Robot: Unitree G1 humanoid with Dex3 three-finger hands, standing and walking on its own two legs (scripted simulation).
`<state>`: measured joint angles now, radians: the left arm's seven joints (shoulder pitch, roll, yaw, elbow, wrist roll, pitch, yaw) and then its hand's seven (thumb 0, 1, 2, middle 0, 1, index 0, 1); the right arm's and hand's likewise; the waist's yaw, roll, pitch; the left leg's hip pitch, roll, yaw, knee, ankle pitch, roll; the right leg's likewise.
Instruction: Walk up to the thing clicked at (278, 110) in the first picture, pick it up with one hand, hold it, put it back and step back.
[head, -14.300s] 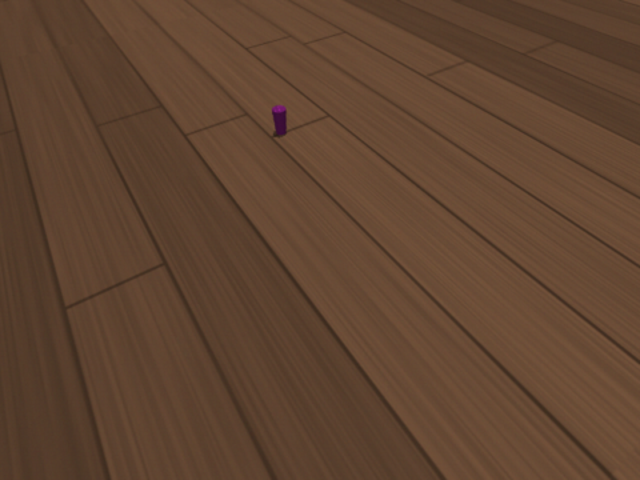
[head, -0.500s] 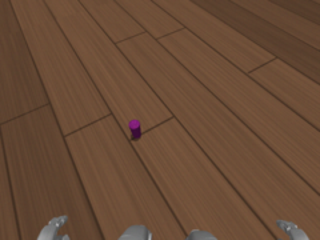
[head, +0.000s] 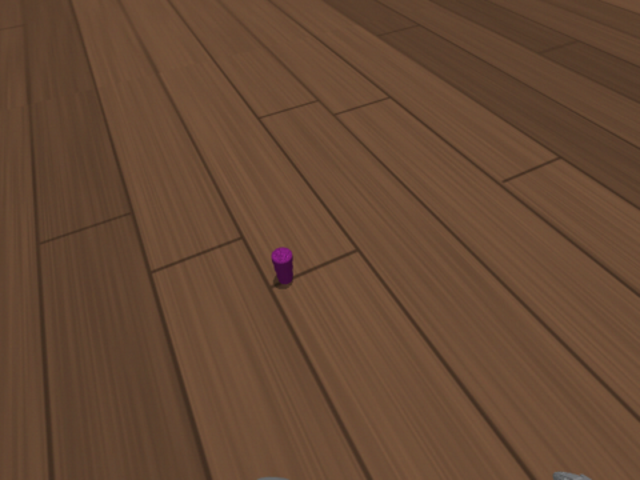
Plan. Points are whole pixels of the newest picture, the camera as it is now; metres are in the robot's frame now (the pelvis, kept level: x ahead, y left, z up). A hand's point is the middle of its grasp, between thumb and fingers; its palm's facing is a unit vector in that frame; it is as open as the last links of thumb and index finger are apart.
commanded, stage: walk up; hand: left
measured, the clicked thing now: (283, 267) +0.93 +0.20 -0.69
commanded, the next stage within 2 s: stand in 0.98 s
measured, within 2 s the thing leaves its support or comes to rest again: neither
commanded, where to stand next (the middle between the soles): +0.57 +0.01 m, yaw -3 degrees
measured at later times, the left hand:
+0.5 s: hand out of the picture +0.11 +0.29 -0.14, palm faces +0.02 -0.92 -0.39, open 7.4 cm
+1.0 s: hand out of the picture +0.12 +0.29 -0.15, palm faces +0.03 -0.93 -0.37, open 7.4 cm
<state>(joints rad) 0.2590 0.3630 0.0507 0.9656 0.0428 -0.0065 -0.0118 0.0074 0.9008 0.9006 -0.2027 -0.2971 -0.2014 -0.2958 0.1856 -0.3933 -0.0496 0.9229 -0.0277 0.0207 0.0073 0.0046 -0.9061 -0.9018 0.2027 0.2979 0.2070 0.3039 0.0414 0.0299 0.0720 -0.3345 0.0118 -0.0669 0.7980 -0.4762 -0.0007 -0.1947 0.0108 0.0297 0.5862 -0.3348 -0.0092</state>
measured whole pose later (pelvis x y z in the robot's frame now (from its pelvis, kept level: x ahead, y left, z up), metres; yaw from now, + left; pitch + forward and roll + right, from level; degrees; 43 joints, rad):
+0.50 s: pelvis +0.02 +0.02 +0.00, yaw +2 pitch -3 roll +0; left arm 0.14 0.36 0.03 1.00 0.02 -0.04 0.00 0.01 0.90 0.90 -0.20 -0.30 -0.20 -0.30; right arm 0.19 -0.37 -0.06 1.01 -0.03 -0.01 0.01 0.00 -0.91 -0.90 0.20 0.30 0.21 0.30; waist -0.01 0.03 0.08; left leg -0.24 0.01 0.00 0.59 -0.27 0.00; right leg -0.20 -0.04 -0.02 0.61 -0.36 0.02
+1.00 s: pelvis +0.04 +0.02 +0.01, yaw +2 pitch -3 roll +0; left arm 0.10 0.38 0.02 1.07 0.01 -0.03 0.01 0.01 0.90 0.90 -0.20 -0.30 -0.20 -0.30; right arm 0.05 -0.34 -0.04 1.07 -0.01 0.00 0.01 0.00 -0.91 -0.90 0.20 0.30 0.21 0.30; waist 0.02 -0.01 0.09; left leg -0.19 0.01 0.01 0.53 -0.29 0.00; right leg -0.14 -0.03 -0.01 0.51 -0.32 0.02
